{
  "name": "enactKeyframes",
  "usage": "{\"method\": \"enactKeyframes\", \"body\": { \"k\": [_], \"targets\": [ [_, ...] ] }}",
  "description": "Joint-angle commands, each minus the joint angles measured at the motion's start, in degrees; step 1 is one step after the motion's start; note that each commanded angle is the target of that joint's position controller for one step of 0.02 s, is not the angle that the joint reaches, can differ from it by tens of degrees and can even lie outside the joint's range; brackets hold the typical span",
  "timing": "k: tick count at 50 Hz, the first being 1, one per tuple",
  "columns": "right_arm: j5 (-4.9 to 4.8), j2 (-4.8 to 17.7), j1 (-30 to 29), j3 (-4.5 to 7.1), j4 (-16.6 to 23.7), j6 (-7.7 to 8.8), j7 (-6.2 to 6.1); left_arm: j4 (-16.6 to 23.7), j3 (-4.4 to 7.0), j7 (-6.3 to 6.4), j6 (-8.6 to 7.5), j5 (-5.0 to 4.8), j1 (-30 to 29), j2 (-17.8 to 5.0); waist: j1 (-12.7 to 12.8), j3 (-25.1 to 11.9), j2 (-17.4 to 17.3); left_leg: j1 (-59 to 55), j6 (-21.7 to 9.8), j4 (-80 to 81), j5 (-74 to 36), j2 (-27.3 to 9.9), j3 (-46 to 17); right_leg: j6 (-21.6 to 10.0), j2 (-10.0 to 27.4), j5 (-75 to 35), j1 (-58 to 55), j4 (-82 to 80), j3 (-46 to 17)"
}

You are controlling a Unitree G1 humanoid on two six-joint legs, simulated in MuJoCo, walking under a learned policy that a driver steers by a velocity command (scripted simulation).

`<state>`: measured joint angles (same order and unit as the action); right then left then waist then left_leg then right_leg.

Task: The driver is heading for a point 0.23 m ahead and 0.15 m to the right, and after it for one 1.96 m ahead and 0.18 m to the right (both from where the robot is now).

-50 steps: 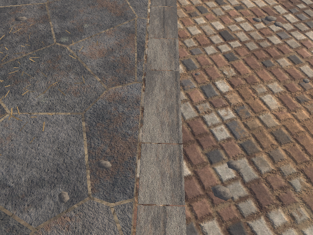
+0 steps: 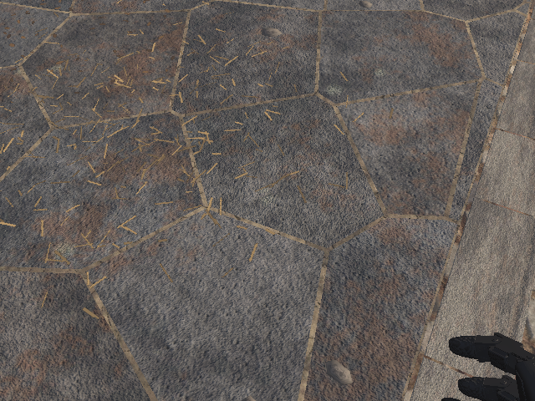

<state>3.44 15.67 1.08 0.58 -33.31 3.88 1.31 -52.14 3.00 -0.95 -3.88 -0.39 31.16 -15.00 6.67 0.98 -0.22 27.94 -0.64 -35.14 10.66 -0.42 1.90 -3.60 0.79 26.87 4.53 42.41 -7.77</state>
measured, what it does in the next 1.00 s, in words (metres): walks ahead, turning right: right foot, then left foot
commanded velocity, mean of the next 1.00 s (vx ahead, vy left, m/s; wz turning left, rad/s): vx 0.28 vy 0.00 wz -0.32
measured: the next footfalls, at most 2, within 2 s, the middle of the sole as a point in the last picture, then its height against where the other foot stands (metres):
right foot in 0.36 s outside the picture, level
left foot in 0.84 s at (275, 364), level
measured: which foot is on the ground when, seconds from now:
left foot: down 0.00-0.36, up 0.38-0.82, down 0.84-1.00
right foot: up 0.00-0.34, down 0.36-0.90, up 0.92-1.00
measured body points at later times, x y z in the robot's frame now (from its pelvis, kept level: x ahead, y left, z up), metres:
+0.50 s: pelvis +0.31 -0.03 +0.00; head +0.37 -0.07 +0.44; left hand +0.57 +0.17 -0.09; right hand +0.38 -0.34 -0.11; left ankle +0.29 +0.15 -0.61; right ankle +0.40 -0.10 -0.72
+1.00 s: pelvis +0.42 -0.01 +0.02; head +0.46 -0.01 +0.46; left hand +0.69 +0.19 -0.08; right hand +0.45 -0.32 -0.08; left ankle +0.49 +0.11 -0.72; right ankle +0.37 -0.10 -0.67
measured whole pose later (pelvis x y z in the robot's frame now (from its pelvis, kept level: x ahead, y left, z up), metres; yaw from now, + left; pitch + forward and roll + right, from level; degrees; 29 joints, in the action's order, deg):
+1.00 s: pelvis +0.42 -0.01 +0.02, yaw -16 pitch +2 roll -1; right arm -0.4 16.9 14.0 3.7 -39.4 0.3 -1.1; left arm -38.4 3.5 2.0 1.4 0.5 4.5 -16.5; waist -2.1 2.7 0.2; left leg 19.1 0.5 -31.6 14.1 0.6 -6.6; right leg 0.4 -6.4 28.4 24.9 54.3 -3.6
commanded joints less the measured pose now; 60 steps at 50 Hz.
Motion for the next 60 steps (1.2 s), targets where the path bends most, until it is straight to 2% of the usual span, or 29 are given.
{"method": "enactKeyframes", "body": {
  "k": [1, 2, 4, 8, 9, 10, 13, 16, 17, 18, 19, 20, 21, 22, 25, 29, 34, 37, 40, 43, 44, 45, 47, 48, 50, 54, 58, 59, 60],
  "targets": [
    [0.58, 12.72, 20.9, 4.88, -2.83, -0.18, -1.93, 9.91, 1.28, 0.08, -0.82, -0.26, -11.24, -6.61, -13.49, -11.33, -9.92, -41.02, -5.81, 21.22, 41.35, -23.58, -40.07, -4.01, 0.18, -6.22, 41.06, 34.73, 1.98],
    [0.12, 9.12, 18.56, 4.09, -3.09, -0.04, -1.79, 9.71, 1.12, -0.56, -0.33, 0.56, -12.92, -6.3, -12.19, -5.96, -5.29, -34.45, -5.79, 21.03, 31.28, -21.44, -30.88, -3.75, 2.79, -9.74, 40.6, 33.04, 2.86],
    [-0.44, 5.46, 16.86, 2.92, -4.84, 0.4, -1.94, 9.17, 1.07, -1.62, 1.28, 1.68, -13.31, -4.44, -8.82, 0.56, -6.03, -25.47, -4.62, 23.89, 14.22, -17.15, -17.51, -2.14, 5.11, -11.38, 37.85, 29.97, 3.66],
    [-2.31, 3.23, 16.41, 2.33, -7.73, 2.33, -1.33, 12.42, 0.51, -2.34, 3.78, 2.35, -18.53, -2.15, -5.25, 4.9, -5.99, -21.86, -4.8, 22.05, -32.33, -16.33, -0.13, 0.35, 4.94, -14.03, 39.22, 26.64, 7.01],
    [-4.27, 4.31, 7.16, 3.35, -4.92, 2.39, -2.38, 13.8, 0.67, -1.02, 2.82, -3.84, -17.25, -2.1, -3.84, 5.98, -10.11, -21.9, -4.29, 22.77, -30.48, -13.67, 2.9, 1.47, 6.23, -16.42, 40.51, 22.42, 4.81],
    [-4.36, 5.17, 3.66, 3.34, -4.0, 2.21, -3.09, 14.67, 0.16, -1.0, 2.18, -3.94, -19.6, -2.81, -3.5, 6.63, -8.77, -18.7, -3.92, 23.98, -29.21, -12.4, 6.03, 2.17, 5.63, -20.63, 37.35, 14.89, 6.98],
    [-4.17, 10.69, 7.29, 4.9, -5.41, 1.74, -4.79, 15.74, 0.84, -2.7, 1.3, -0.56, -20.82, -4.21, -4.1, 1.47, -3.53, -16.97, -2.32, 18.42, -38.6, -9.43, 11.62, 2.3, -0.62, -33.89, 19.18, -1.91, 14.66],
    [-6.46, 14.2, 6.21, 6.29, -4.54, 0.59, -4.13, 14.29, 3.86, -2.78, 2.85, -1.21, -8.6, -10.8, 2.57, -6.22, -5.51, -19.89, -1.38, -0.57, -53.81, -11.32, 10.44, -2.47, -5.25, -29.17, 3.9, -2.82, 15.17],
    [-6.8, 12.29, 6.07, 5.78, -4.07, 0.6, -3.42, 12.98, 5.58, -1.98, 3.47, -0.87, -1.5, -14.06, 6.1, -9.4, -2.74, -15.06, -0.05, -13.5, -44.63, -10.01, 9.47, -5.01, -5.65, -32.91, -7.27, -6.32, 12.5],
    [-5.42, 5.41, 9.57, 3.93, -4.74, 0.77, -2.38, 12.92, 5.53, -0.59, 3.77, -1.11, -3.98, -15.19, 2.83, -5.96, 10.3, -5.56, 3.03, -32.43, 10.34, -2.15, 8.46, -7.81, -0.95, -46.32, -12.55, -11.62, 4.96],
    [-3.19, 2.14, 21.28, 2.38, -3.93, 1.06, -1.58, 18.31, 4.81, -0.14, 2.79, 1.74, -12.24, -19.28, -7.07, -13.68, 20.71, 7.45, 5.31, -55.39, 32.95, 4.89, 0.98, -19.59, 13.43, -75.65, -21.37, -6.57, -20.4],
    [-4.08, 10.07, 21.44, 3.1, -3.51, 1.5, -1.14, 21.7, 4.47, -1.0, 2.17, 2.39, -13.91, -17.38, -3.5, -28.47, 11.97, 8.6, 4.39, -58.97, 27.56, 4.18, -10.02, -24.78, 20.46, -56.74, -24.06, -16.96, -33.79],
    [-5.11, 13.23, 14.82, 3.88, -2.64, 1.2, -1.44, 22.68, 3.94, -1.39, 1.82, 1.14, -17.85, -15.37, -3.48, -21.98, 2.64, 9.3, 3.42, -53.89, 21.44, 1.98, -9.81, -21.44, 18.23, -39.42, -16.22, -21.64, -31.43],
    [-4.72, 12.16, 11.68, 3.91, -2.18, 0.38, -2.41, 22.12, 3.31, -1.23, 1.5, -0.53, -20.62, -12.92, -5.49, -13.47, -3.22, 10.53, 3.48, -48.29, 17.1, -0.48, -8.5, -17.39, 15.14, -30.54, -7.25, -22.91, -26.78],
    [-4.01, 11.04, 13.12, 4.05, -3.36, -2.47, -3.78, 21.17, 2.3, -0.41, 1.3, 0.73, -23.33, -10.91, -8.89, -7.14, -0.69, 1.51, 3.74, -40.22, 13.93, -3.86, -7.89, -13.33, 10.45, -39.88, 10.4, -23.25, -15.85],
    [-3.08, 6.67, 12.13, 3.07, -3.94, -2.86, -4.51, 18.65, 1.79, 1.12, 1.5, 0.91, -21.05, -10.16, -7.68, -10.84, 0.72, 1.7, 6.06, -33.66, 10.04, -3.2, -5.99, -13.23, 8.17, -56.92, 9.2, -20.79, -7.15],
    [-3.63, 5.11, 7.58, 2.82, -3.23, -4.02, -4.62, 18.22, 0.78, 2.17, 3.91, 0.87, -23.31, -7.85, -6.47, -8.87, 4.38, 0.61, 7.46, -20.07, 3.5, -3.85, -5.9, -10.26, 5.71, -34.9, 9.43, -22.17, -5.76],
    [-3.9, 4.09, 7.98, 2.4, -4.48, -3.92, -3.87, 17.11, -0.64, 1.79, 3.99, 2.32, -24.01, -4.08, -5.64, -7.48, 6.53, -6.33, 6.7, -9.62, 1.84, -4.65, -5.72, -9.97, 6.77, -23.75, 11.02, -23.31, -4.91],
    [-4.45, 7.02, 6.57, 3.21, -3.26, -3.42, -3.05, 15.42, 0.54, 1.52, 4.13, 2.02, -23.06, -7.92, -4.91, -3.93, 8.14, -7.38, 4.57, -3.88, 5.33, -2.38, -2.6, -10.27, 9.39, -25.93, 9.2, -21.03, -6.04],
    [-3.97, 9.5, 7.49, 3.89, -2.2, -2.8, -1.97, 14.36, 1.55, 2.85, 4.76, 0.46, -19.81, -9.37, -5.3, -3.55, 3.54, -9.02, 0.27, 6.55, -10.67, -3.07, -5.26, -5.93, 8.4, -28.77, 5.1, -14.49, -4.65],
    [-3.58, 13.37, 7.93, 5.03, -2.03, -2.86, -2.02, 15.28, 1.69, 3.34, 4.48, 1.29, -18.15, -8.6, -3.0, -4.77, -4.75, -11.31, -2.67, 5.59, -23.82, -6.99, -11.88, -3.03, 3.25, -23.88, 7.64, -9.0, 0.13],
    [-4.36, 13.91, 9.86, 5.83, -2.51, -3.0, -1.96, 16.62, 1.71, 3.59, 4.34, 2.05, -21.88, -7.75, -4.52, -4.48, -10.76, -11.83, -7.76, 9.41, -22.98, -11.03, -20.51, 1.01, -3.39, -17.38, 12.35, -2.91, 7.36],
    [-3.14, 12.95, 16.32, 6.09, -3.02, -2.99, -2.41, 19.36, 1.78, 3.54, 4.33, 1.52, -30.13, -6.3, -10.53, -3.76, -15.36, -20.69, -16.39, 16.32, -24.4, -18.12, -35.72, 4.13, -8.99, 7.5, 28.05, 13.52, 4.95],
    [-2.94, 12.56, 15.96, 6.12, -2.8, -2.54, -2.63, 18.9, 2.01, 3.22, 4.51, 0.8, -28.6, -5.88, -9.49, -5.07, -11.93, -22.73, -16.05, 15.33, -25.19, -17.21, -34.43, 4.63, -7.8, 9.36, 30.26, 21.02, 1.69],
    [-4.63, 11.96, 10.23, 6.61, -1.27, -2.83, -3.27, 18.36, 1.96, 2.92, 4.52, 0.43, -27.11, -5.33, -6.44, -5.82, -7.11, -23.35, -11.11, 12.49, -25.2, -12.31, -27.75, 5.55, -5.17, 3.23, 30.9, 16.3, 0.3],
    [-5.13, 11.88, 8.92, 7.64, 0.07, -6.08, -4.21, 18.33, 1.45, 1.69, 3.15, -0.44, -28.53, -3.17, -7.16, -9.26, -9.87, -21.51, -8.74, 11.22, -23.44, -7.42, -27.21, 7.44, -7.2, -3.53, 21.15, -1.21, 2.69],
    [-6.22, 11.43, 6.04, 7.84, 1.89, -6.65, -3.97, 15.61, 3.05, 1.01, 2.69, -0.7, -21.1, -6.32, -4.31, -9.7, -10.74, -13.69, -5.77, 10.0, -9.41, -4.2, -30.11, 5.88, -5.87, -16.08, 5.58, -22.22, 3.64],
    [-5.84, 8.97, 8.48, 7.15, 1.69, -6.69, -3.91, 15.35, 4.04, 1.47, 2.96, -0.19, -19.48, -9.33, -5.24, -10.62, -5.89, -5.92, -2.95, 4.28, 5.37, -0.71, -27.24, 2.84, 2.42, -17.29, -3.03, -24.57, -2.46],
    [-5.27, 5.42, 12.26, 6.33, 2.46, -6.33, -3.52, 16.25, 4.84, 1.73, 3.78, 1.69, -21.92, -14.49, -8.9, -9.14, 13.27, 7.3, 0.59, -8.93, 23.83, 8.66, -15.31, -5.86, 17.09, -22.5, -6.02, -26.39, -19.78]
  ]
}}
